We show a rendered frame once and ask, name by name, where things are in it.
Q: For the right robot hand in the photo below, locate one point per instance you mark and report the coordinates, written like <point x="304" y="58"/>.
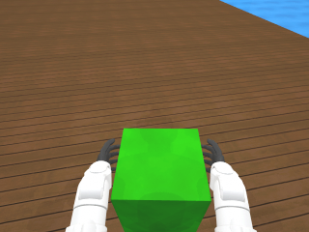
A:
<point x="215" y="155"/>

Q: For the robot left forearm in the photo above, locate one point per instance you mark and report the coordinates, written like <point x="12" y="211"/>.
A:
<point x="91" y="200"/>

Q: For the left robot hand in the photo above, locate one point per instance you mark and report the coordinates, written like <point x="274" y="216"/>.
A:
<point x="104" y="154"/>

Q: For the robot right forearm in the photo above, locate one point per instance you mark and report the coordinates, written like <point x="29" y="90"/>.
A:
<point x="230" y="200"/>

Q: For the carton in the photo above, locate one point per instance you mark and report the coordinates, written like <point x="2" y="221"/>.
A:
<point x="160" y="183"/>

